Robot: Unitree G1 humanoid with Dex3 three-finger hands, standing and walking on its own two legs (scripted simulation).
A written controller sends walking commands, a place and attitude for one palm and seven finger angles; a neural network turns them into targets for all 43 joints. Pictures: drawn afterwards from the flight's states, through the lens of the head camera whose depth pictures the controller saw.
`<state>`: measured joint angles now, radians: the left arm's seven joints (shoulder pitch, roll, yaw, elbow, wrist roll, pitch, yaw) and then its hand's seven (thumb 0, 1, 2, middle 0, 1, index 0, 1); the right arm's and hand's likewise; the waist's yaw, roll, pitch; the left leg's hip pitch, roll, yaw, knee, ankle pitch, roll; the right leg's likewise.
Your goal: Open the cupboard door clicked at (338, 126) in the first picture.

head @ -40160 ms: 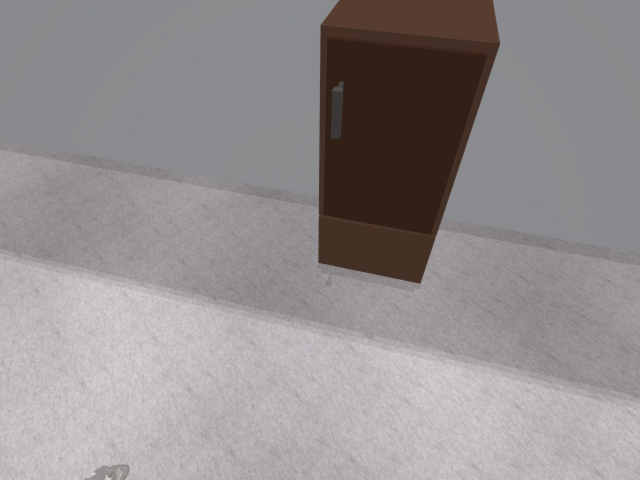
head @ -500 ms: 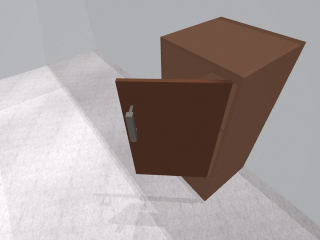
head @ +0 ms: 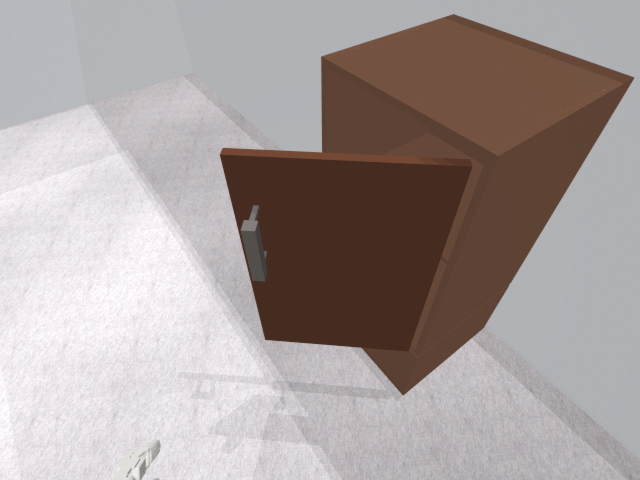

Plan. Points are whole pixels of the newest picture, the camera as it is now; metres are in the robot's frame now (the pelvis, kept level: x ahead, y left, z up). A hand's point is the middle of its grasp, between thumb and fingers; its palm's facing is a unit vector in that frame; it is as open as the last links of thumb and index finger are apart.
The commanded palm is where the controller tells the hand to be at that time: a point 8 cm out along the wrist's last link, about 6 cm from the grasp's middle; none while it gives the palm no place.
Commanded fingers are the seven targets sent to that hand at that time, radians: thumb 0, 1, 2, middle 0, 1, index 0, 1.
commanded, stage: raise the hand with hooked fingers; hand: left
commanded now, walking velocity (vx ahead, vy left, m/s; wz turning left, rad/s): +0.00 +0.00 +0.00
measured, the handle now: (257, 243) +0.50 +0.15 -0.04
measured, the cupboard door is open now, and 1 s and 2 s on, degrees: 48 48 48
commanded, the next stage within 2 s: move the hooked fingers beside the handle in 1.98 s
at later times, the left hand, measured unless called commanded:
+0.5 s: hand (157, 459) +0.16 +0.22 -0.05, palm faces +0.01 -1.00 -0.08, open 9.8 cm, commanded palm +0.14 +0.27 -0.05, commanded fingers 0.00 0.15 0.58 -0.25 -0.78 -0.25 -0.78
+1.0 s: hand (133, 431) +0.19 +0.26 -0.05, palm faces -0.08 -0.99 -0.06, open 12.7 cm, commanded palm +0.17 +0.32 -0.03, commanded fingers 0.00 -0.43 0.33 -0.29 -1.15 -0.29 -1.15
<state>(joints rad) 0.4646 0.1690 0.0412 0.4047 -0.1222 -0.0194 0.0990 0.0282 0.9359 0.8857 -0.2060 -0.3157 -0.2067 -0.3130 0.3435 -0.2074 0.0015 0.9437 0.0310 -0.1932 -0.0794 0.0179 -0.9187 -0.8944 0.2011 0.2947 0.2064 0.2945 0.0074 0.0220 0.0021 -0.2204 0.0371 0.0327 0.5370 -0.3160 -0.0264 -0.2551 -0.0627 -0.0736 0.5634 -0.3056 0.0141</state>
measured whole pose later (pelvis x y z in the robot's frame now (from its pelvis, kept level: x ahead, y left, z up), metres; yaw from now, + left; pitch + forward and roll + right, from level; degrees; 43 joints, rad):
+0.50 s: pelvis -0.04 +0.00 -0.11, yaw +1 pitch +15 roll -3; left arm 0.35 0.23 0.25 0.06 -0.32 -0.58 -0.45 0.01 0.38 0.67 -0.24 -0.64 -0.24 -0.64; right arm 0.11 -0.23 -0.02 0.57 0.01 -0.28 -0.05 0.01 -0.90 -0.90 0.20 0.29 0.21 0.29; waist 0.06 0.01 -0.11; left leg -0.98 0.06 -0.07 1.31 -0.59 -0.04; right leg -0.95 -0.06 -0.13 1.24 -0.55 0.00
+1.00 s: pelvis -0.05 +0.03 -0.09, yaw +1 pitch +15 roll -3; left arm 0.24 0.34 0.29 0.14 -0.31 -0.36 -0.45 -0.01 -0.20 0.42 -0.28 -1.01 -0.28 -1.01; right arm 0.25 -0.28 0.00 0.55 0.04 -0.25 -0.08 0.01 -0.90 -0.89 0.20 0.29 0.21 0.29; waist -0.03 0.00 -0.11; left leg -0.94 0.03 -0.02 1.21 -0.53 0.02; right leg -0.91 -0.06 -0.05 1.13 -0.47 0.04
